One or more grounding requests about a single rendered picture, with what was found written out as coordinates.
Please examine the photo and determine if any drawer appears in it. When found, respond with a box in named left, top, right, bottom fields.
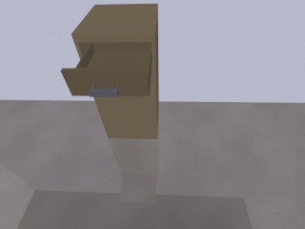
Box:
left=61, top=42, right=153, bottom=96

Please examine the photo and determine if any cabinet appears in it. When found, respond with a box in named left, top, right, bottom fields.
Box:
left=71, top=3, right=159, bottom=139

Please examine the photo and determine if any handle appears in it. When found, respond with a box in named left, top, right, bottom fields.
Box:
left=88, top=83, right=120, bottom=97

